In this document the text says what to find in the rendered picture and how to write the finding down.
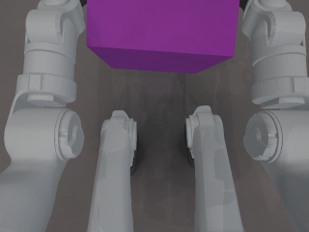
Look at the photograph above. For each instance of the robot right thigh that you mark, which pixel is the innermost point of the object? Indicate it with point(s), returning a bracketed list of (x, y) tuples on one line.
[(216, 203)]

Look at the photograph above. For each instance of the left robot forearm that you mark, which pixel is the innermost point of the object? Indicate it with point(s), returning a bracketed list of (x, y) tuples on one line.
[(52, 31)]

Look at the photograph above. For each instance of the robot thigh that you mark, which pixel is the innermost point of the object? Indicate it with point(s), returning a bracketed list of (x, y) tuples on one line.
[(216, 203), (111, 209)]

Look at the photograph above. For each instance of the robot left thigh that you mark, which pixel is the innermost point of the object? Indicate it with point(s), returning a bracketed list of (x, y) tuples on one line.
[(111, 209)]

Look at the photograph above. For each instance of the left robot upper arm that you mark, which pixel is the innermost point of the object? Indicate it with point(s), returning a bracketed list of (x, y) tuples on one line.
[(40, 141)]

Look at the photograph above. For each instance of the right robot upper arm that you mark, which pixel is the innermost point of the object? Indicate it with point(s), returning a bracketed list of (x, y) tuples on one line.
[(279, 139)]

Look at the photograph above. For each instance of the carton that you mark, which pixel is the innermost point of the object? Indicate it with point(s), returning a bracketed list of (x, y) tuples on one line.
[(174, 36)]

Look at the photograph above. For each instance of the right robot forearm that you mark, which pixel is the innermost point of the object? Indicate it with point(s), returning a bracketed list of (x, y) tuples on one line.
[(278, 48)]

